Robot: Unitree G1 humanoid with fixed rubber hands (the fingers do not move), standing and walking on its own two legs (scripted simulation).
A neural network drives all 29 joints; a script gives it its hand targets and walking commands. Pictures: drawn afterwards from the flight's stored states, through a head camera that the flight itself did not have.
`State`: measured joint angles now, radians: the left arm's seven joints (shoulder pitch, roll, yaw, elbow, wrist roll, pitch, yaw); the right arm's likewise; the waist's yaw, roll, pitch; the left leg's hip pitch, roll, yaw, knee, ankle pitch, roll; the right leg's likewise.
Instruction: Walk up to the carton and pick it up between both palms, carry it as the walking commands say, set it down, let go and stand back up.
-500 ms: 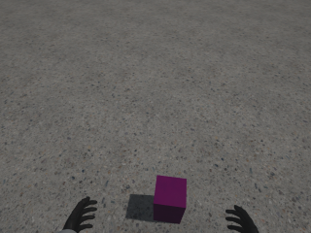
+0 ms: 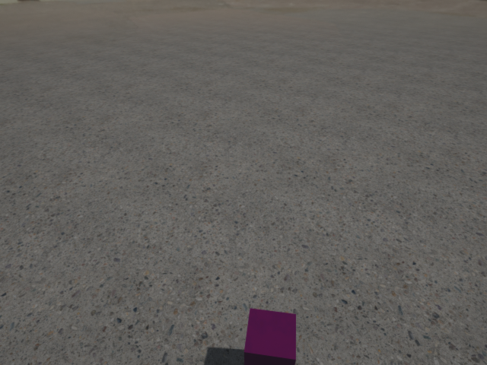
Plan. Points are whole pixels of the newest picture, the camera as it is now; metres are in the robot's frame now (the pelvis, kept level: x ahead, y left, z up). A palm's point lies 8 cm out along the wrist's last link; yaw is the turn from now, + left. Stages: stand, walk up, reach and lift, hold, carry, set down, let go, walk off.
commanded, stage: stand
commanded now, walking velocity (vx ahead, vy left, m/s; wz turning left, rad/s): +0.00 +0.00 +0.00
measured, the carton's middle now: (269, 354) +0.44 -0.06 -0.61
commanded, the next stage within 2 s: none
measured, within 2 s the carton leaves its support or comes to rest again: neither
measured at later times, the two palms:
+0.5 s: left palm out of the picture -0.04 +0.26 -0.11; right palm out of the picture -0.04 -0.29 -0.11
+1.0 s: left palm out of the picture -0.13 +0.26 -0.12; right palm out of the picture -0.09 -0.30 -0.14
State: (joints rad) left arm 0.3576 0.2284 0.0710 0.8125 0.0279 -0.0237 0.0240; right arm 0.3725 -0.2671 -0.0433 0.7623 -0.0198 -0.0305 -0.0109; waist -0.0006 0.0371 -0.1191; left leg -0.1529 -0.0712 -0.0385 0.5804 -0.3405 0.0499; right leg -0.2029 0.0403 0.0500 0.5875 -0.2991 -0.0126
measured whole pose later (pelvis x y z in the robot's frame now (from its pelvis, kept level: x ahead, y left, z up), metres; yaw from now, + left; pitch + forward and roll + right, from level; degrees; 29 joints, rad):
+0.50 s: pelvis -0.07 -0.01 +0.00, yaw +0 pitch -6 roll +0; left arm 0.38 0.25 0.06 0.87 0.03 -0.02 0.00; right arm 0.40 -0.29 -0.06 0.84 -0.02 -0.02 0.00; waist 0.00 0.01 -0.06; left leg -0.25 -0.05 -0.04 0.58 -0.26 0.03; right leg -0.29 0.05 0.04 0.57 -0.23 -0.02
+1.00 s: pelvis -0.15 -0.02 -0.03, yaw -2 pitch -6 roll +3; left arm 0.47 0.27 0.08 0.77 0.02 0.02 -0.02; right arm 0.36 -0.30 -0.09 0.79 -0.05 0.03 -0.02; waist 0.03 0.01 -0.06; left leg -0.43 -0.03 0.08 0.72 -0.33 0.02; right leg -0.45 0.02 0.04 0.94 -0.49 -0.08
